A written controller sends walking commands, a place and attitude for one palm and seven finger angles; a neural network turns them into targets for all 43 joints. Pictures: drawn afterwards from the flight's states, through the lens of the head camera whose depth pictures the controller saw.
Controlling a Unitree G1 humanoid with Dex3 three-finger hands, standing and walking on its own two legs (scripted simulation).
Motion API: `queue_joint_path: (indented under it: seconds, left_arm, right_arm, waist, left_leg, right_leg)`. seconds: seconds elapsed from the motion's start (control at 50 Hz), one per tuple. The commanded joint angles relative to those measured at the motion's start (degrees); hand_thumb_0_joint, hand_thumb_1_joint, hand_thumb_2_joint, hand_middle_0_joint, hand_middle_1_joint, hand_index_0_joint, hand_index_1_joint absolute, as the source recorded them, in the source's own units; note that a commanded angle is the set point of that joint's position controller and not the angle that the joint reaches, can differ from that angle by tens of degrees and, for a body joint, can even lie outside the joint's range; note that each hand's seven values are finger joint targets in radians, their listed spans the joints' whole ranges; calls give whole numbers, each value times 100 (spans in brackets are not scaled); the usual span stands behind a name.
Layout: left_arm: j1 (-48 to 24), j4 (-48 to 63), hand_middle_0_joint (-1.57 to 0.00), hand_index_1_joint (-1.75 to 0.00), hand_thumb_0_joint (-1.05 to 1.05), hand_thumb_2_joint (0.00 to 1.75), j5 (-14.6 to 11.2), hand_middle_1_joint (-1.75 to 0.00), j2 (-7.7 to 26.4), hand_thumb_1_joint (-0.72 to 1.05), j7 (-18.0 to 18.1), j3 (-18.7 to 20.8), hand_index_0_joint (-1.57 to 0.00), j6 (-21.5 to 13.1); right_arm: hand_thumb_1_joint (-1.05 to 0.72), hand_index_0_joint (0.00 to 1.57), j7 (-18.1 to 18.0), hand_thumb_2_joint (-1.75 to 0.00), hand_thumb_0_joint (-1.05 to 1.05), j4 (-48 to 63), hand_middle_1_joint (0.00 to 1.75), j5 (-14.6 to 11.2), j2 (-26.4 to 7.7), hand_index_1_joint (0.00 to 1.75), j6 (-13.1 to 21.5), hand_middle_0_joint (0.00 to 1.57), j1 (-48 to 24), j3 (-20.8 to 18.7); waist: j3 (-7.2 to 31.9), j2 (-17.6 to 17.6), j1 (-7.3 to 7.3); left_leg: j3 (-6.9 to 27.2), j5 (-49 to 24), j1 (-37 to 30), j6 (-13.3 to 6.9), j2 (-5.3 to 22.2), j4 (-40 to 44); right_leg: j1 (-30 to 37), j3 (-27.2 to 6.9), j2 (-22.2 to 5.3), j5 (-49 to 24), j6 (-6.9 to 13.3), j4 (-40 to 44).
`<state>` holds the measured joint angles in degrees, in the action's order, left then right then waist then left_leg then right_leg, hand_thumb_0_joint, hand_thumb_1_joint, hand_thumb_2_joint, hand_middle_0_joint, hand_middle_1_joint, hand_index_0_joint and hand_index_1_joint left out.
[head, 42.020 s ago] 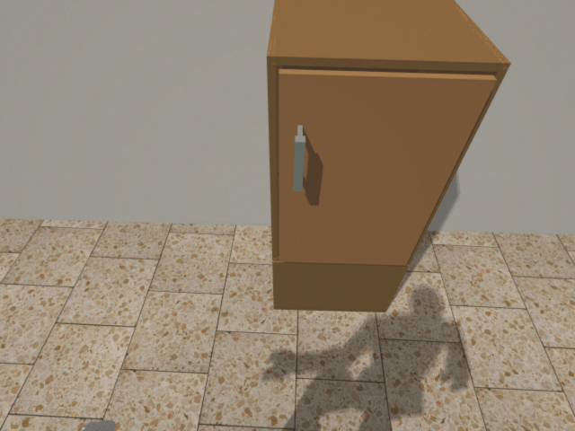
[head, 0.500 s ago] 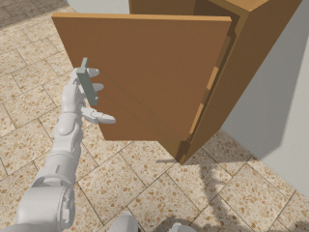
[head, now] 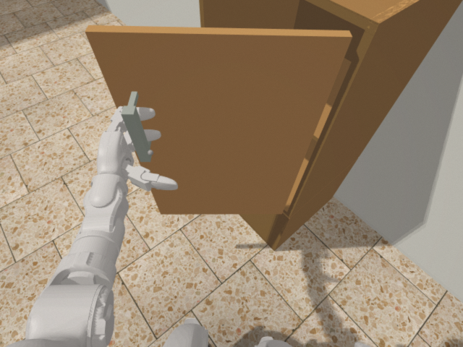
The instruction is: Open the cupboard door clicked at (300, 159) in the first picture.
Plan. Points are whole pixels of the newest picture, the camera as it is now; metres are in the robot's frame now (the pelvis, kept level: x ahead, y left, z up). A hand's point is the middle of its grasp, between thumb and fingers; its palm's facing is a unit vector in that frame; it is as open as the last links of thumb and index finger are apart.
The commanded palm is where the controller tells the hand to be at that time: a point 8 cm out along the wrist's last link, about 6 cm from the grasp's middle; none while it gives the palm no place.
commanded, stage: close the thumb around the handle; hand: left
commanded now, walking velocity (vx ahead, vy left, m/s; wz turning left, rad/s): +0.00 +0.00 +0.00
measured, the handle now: (140, 128) +0.49 +0.17 +0.07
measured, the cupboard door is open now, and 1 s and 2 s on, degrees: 50 55 92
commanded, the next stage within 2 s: pull the door open along its arc in 0.62 s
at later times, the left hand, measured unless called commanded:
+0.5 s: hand (147, 152) +0.43 +0.15 +0.07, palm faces -0.01 -1.00 +0.01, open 6.3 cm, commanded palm +0.41 +0.20 +0.08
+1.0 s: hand (147, 165) +0.40 +0.15 +0.07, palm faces -0.03 -1.00 +0.01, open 5.7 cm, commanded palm +0.34 +0.20 +0.08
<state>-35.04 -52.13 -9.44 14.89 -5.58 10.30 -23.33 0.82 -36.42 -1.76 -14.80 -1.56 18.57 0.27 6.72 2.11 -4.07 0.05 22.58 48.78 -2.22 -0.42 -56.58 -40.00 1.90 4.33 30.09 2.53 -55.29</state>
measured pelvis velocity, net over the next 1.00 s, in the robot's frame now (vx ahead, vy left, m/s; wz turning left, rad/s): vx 0.00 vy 0.01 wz -0.03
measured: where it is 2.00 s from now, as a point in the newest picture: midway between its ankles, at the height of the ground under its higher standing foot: outside the picture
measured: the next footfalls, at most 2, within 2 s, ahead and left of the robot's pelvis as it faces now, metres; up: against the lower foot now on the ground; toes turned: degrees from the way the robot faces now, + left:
none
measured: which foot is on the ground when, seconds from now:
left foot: down 0.00-1.00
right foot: down 0.00-1.00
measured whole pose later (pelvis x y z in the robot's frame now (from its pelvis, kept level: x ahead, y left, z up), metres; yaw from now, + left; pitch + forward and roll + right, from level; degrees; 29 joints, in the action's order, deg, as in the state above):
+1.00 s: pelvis +0.00 +0.01 +0.01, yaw -2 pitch +13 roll -2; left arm -22.9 -39.2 -11.5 13.9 -7.7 11.0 -21.2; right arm 0.9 -32.8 -2.3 -14.7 -3.5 20.5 0.6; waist 7.3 2.1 -4.6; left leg -1.9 22.1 45.6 -2.7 0.2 -54.2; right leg -37.6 -0.3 4.7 28.9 2.0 -53.2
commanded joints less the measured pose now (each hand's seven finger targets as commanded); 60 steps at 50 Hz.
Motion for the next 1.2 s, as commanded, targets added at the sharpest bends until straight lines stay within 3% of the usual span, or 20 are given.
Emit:
queue_joint_path:
  seconds: [0.0,0.02,0.14,0.2,0.26,0.36,0.4,0.44,0.48,0.52,0.54,0.7,0.76,0.94,1.04,1.06,1.08,1.1,1.16,1.18]
  left_arm:
    - [-2641,1513,-32,-123,0,42,41,-123,747,-22,-142,-19,-32,-537]
    - [-2564,1511,-32,-124,0,44,21,-124,562,-16,-152,-153,-32,-514]
    - [-2500,1446,-35,-127,0,59,-8,-127,803,17,-139,79,-35,-484]
    - [-2467,1521,-36,-129,0,66,-5,-129,761,34,-178,34,-36,-509]
    - [-2541,1495,-37,-131,0,73,-30,-131,940,51,-175,180,-37,-519]
    - [-2267,1462,-39,-134,0,85,-48,-134,1175,79,-213,409,-39,-504]
    - [-2380,1388,-40,-135,0,90,-42,-135,1007,90,-236,280,-40,-473]
    - [-2307,1273,-40,-135,0,90,-74,-135,1056,90,-244,353,-40,-435]
    - [-2153,1379,-40,-135,0,90,-44,-135,1137,90,-241,397,-40,-448]
    - [-2250,1355,-40,-135,0,90,-54,-135,799,90,-248,123,-40,-410]
    - [-2345,1323,-40,-135,0,90,-49,-135,992,90,-220,288,-40,-413]
    - [-2717,1142,-40,-135,0,90,84,-135,813,90,-102,92,-40,-460]
    - [-2077,1207,-40,-135,0,90,91,-135,1215,90,-149,440,-40,-464]
    - [224,2708,-40,-135,0,90,-302,-135,674,90,-317,167,-40,-184]
    - [1977,4171,-40,-135,0,90,-400,-135,448,90,-236,-63,-40,-50]
    - [2371,4372,-40,-135,0,90,-381,-135,544,90,-170,12,-40,-33]
    - [2466,4729,-40,-135,0,90,-793,-135,211,90,614,659,-40,63]
    - [2723,4936,-40,-135,0,90,-572,-135,-222,90,999,87,-40,130]
    - [3670,5504,-40,-135,0,90,-94,-135,-304,90,1935,4,-40,196]
    - [3770,5732,-40,-135,0,90,60,-135,-520,90,2191,-227,-40,231]
  right_arm:
    - [-90,20,-58,-90,0,498,30,-16,-855,30,157,20,422,-330]
    - [-90,20,-46,-90,0,517,30,-16,-831,30,161,20,410,-320]
    - [-90,20,-47,-90,0,504,30,-18,-867,30,143,20,444,-323]
    - [-90,20,-53,-90,0,527,30,-20,-844,30,143,20,422,-314]
    - [-90,20,-79,-90,0,503,30,-13,-875,30,142,20,442,-319]
    - [-90,20,-85,-90,0,561,30,-15,-884,30,129,20,439,-310]
    - [-90,20,-80,-90,0,546,30,-19,-855,30,124,20,425,-299]
    - [-90,20,-80,-90,0,557,30,-21,-869,30,111,20,425,-302]
    - [-90,20,-84,-90,0,585,30,-4,-875,30,103,20,434,-304]
    - [-90,20,-66,-90,0,601,30,-18,-836,30,95,20,409,-301]
    - [-90,20,-72,-90,0,561,30,-24,-874,30,89,20,440,-315]
    - [-90,20,-71,-90,0,496,30,10,-881,30,89,20,501,-324]
    - [-90,20,-68,-90,0,626,30,20,-940,30,44,20,507,-322]
    - [-90,20,-16,-90,0,1197,30,-94,-799,30,44,20,113,-300]
    - [-90,20,0,-90,0,1519,30,-116,-705,30,117,20,-195,-272]
    - [-90,20,-22,-90,0,1565,30,-104,-717,30,131,20,-237,-288]
    - [-90,20,-33,-90,0,1591,30,-58,-496,30,195,20,-547,-232]
    - [-90,20,0,-90,0,1606,30,-21,-490,30,254,20,-568,-196]
    - [-90,20,77,-90,0,1611,30,130,-494,30,269,20,-610,-215]
    - [-90,20,110,-90,0,1640,30,149,-446,30,244,20,-683,-197]
  waist:
    - [2297,280,-235]
    - [2297,329,-252]
    - [2166,-8,-240]
    - [2263,189,-226]
    - [2176,96,-249]
    - [2236,169,-130]
    - [2152,109,-207]
    - [2013,67,-186]
    - [2210,165,-126]
    - [2073,134,-223]
    - [2033,85,-194]
    - [2102,179,-283]
    - [2329,182,-85]
    - [1975,-267,189]
    - [1685,-130,345]
    - [1644,-233,385]
    - [1625,-203,908]
    - [1432,-138,630]
    - [1379,-293,702]
    - [1385,-166,654]
  left_leg:
    - [355,-1656,-2830,13,70,462]
    - [351,-1731,-2913,10,70,457]
    - [328,-1605,-2651,-11,59,477]
    - [317,-1681,-2742,-3,54,477]
    - [317,-1595,-2670,-16,65,471]
    - [263,-1603,-2548,-12,44,477]
    - [277,-1549,-2524,-6,56,485]
    - [254,-1414,-2426,-12,49,505]
    - [251,-1643,-2544,-8,48,487]
    - [281,-1542,-2600,3,70,496]
    - [308,-1439,-2537,15,82,516]
    - [402,-1346,-2699,25,102,521]
    - [365,-1544,-2701,13,73,545]
    - [98,-1621,-2409,-44,34,779]
    - [38,-1725,-2454,-38,33,914]
    - [35,-1773,-2424,-42,40,906]
    - [-27,-1681,-2204,22,2,980]
    - [0,-1694,-2322,50,25,988]
    - [48,-1801,-2234,82,46,873]
    - [43,-1785,-2247,92,48,854]
  right_leg:
    - [-423,-138,-62,-2137,-92,826]
    - [-448,-123,-52,-2183,-87,831]
    - [-296,-150,-47,-2200,-118,878]
    - [-299,-160,-56,-2245,-110,860]
    - [-315,-164,-49,-2158,-115,873]
    - [-126,-199,-56,-2239,-111,856]
    - [-226,-177,-58,-2184,-125,863]
    - [-239,-197,-61,-2079,-131,923]
    - [-125,-183,-55,-2272,-107,849]
    - [-341,-139,-45,-2100,-120,887]
    - [-366,-144,-49,-1982,-115,890]
    - [-631,-99,-52,-1725,-94,864]
    - [-351,-112,-44,-1894,-78,824]
    - [445,-135,-47,-2460,-148,1030]
    - [675,-115,-85,-2617,-169,1056]
    - [764,-107,-83,-2670,-172,1032]
    - [892,-7,-96,-2453,-155,1079]
    - [750,30,-87,-2401,-168,1043]
    - [750,42,-113,-2437,-151,887]
    - [709,24,-144,-2421,-145,854]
